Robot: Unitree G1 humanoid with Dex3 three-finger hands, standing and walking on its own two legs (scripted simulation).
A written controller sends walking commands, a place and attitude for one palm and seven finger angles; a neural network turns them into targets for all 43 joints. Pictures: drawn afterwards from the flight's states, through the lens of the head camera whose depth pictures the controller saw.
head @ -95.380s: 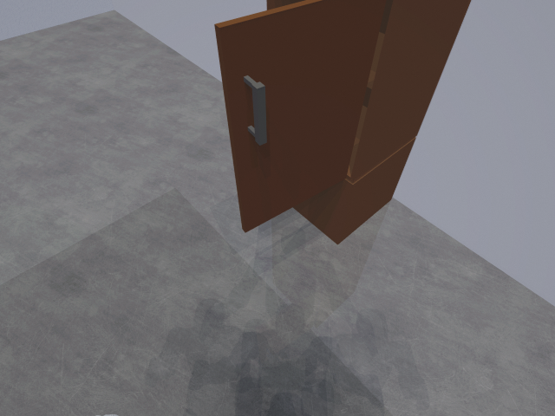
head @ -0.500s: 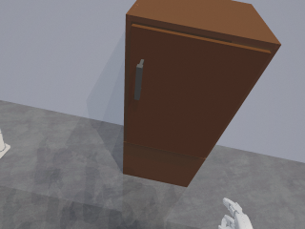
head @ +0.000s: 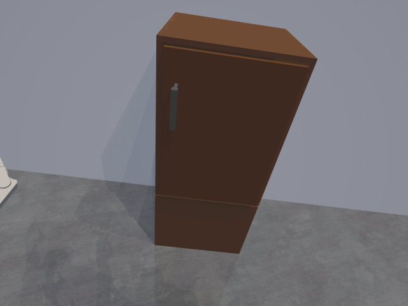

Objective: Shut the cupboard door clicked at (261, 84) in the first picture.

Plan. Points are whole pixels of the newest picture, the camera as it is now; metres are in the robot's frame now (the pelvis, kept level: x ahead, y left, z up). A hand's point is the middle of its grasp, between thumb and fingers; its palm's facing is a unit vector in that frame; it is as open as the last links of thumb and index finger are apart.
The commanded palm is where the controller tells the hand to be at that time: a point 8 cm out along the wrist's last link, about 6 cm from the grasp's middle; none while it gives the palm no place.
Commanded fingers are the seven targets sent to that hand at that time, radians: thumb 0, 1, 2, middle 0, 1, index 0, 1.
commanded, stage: stop stepping back and stand still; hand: left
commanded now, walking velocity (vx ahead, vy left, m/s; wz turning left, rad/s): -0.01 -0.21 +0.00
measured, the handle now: (174, 107) +0.65 +0.15 +0.11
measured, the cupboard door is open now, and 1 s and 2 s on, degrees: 0 0 0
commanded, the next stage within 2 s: let the arm hang, fingers relaxed in 1.66 s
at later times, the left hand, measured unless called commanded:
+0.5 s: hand out of the picture +0.20 +0.34 +0.17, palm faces +0.54 -0.80 -0.24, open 7.4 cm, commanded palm +0.12 +0.36 +0.21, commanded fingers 0.00 0.90 0.90 -0.20 -0.30 -0.20 -0.30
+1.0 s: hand out of the picture +0.19 +0.34 +0.15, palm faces +0.46 -0.78 -0.42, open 7.4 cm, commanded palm +0.14 +0.36 +0.21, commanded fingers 0.00 0.90 0.90 -0.20 -0.30 -0.20 -0.30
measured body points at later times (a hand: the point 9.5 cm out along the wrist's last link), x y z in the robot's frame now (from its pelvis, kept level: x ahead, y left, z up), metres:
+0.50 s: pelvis -0.02 +0.06 +0.01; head -0.06 +0.07 +0.46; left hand +0.16 +0.38 +0.19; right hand +0.09 -0.22 -0.08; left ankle +0.03 +0.19 -0.71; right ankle -0.10 -0.06 -0.71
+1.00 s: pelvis +0.01 +0.05 +0.02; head +0.00 +0.05 +0.47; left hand +0.16 +0.37 +0.18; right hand +0.16 -0.19 -0.07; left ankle +0.01 +0.18 -0.71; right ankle -0.04 -0.05 -0.71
